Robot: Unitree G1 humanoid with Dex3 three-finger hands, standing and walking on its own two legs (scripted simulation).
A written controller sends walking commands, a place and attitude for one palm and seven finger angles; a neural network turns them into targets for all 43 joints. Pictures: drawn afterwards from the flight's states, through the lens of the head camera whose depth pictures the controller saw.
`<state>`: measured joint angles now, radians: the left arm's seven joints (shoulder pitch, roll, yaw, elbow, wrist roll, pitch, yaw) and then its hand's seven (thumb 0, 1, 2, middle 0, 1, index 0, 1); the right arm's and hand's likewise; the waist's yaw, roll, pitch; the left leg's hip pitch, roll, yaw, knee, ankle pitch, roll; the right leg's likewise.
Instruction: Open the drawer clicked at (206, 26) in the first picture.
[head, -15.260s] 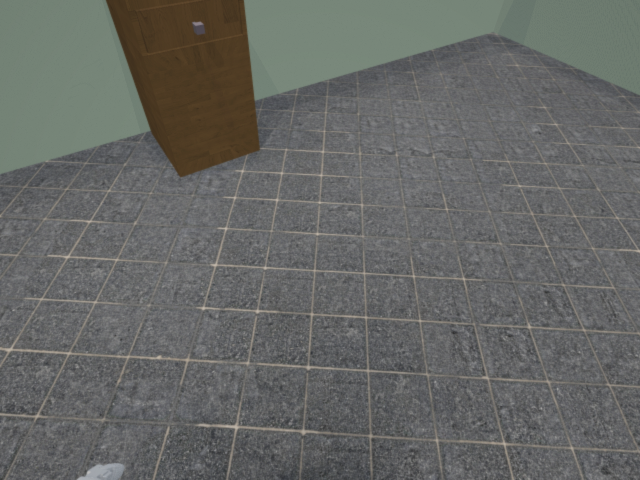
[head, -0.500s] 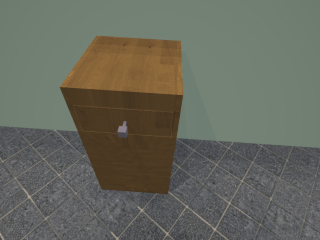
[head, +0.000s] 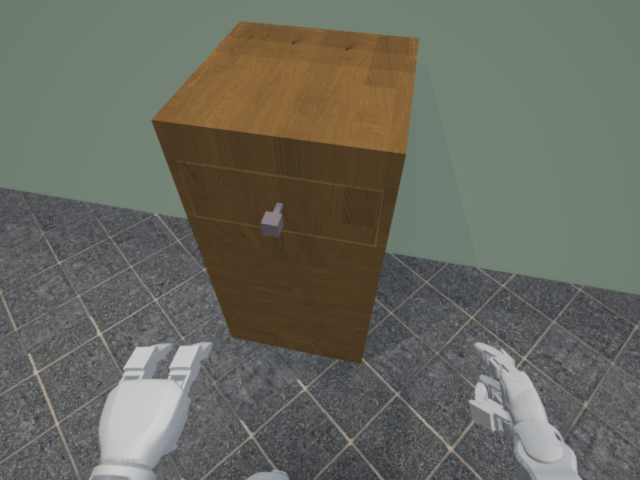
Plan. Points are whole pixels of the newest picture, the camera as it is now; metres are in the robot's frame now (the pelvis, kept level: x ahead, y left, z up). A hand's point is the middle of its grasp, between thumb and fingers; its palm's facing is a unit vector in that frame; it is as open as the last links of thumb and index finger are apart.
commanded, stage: raise the hand with hooked fingers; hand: left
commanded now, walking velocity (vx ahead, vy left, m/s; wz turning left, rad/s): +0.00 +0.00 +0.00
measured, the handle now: (274, 217) +0.56 +0.18 -0.06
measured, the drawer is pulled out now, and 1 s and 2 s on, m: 0.00 0.00 0.00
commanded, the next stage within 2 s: move the hooked fingers above the handle in 1.38 s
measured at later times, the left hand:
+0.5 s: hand (163, 306) +0.28 +0.25 +0.05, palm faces +0.05 -0.10 -0.99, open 12.1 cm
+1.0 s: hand (155, 235) +0.34 +0.27 +0.11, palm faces +0.03 -0.07 -1.00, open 13.8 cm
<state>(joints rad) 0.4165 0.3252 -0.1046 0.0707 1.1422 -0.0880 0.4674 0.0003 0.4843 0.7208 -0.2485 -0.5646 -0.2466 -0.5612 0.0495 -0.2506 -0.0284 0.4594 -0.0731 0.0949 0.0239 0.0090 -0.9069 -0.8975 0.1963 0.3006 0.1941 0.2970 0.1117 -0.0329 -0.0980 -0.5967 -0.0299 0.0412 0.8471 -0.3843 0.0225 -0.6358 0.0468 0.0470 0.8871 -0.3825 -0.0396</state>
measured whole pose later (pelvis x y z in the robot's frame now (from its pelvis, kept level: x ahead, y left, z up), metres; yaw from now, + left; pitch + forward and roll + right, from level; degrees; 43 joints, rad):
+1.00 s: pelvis +0.05 +0.02 +0.04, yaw +2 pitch +4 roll +0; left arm -0.08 0.49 -0.05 0.06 0.95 -0.01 0.07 0.00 -0.48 0.30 -0.32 -1.19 -0.32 -1.19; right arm 0.11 -0.22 0.02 0.57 -0.01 0.17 -0.01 0.01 -0.90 -0.90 0.20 0.30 0.20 0.30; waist 0.08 0.06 -0.03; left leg -0.31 -0.05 0.00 0.57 -0.32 0.04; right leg -0.32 0.02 0.02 0.58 -0.32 -0.02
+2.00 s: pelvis +0.03 +0.01 +0.03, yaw +2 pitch +8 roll +0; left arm -0.37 0.43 -0.12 0.47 1.02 -0.09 0.19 0.00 -0.49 0.30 -0.32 -1.20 -0.32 -1.20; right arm 0.21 -0.24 -0.04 0.62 0.01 0.16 -0.02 0.01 -0.90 -0.90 0.20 0.30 0.20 0.30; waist 0.02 0.04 -0.07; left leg -0.47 -0.04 0.00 0.65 -0.33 0.03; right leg -0.49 0.03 0.02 0.66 -0.32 -0.03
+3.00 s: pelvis +0.03 +0.01 -0.01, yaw +1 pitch +21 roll -1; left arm -0.81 0.39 -0.08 1.09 1.13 -0.05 0.40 0.00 -0.49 0.30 -0.32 -1.20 -0.32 -1.20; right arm 0.36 -0.24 -0.07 0.69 -0.03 0.14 0.00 0.00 -0.91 -0.90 0.20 0.30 0.20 0.30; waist -0.13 0.04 -0.17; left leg -0.85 -0.02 0.01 0.90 -0.42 0.04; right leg -0.85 0.06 0.02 0.88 -0.40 -0.02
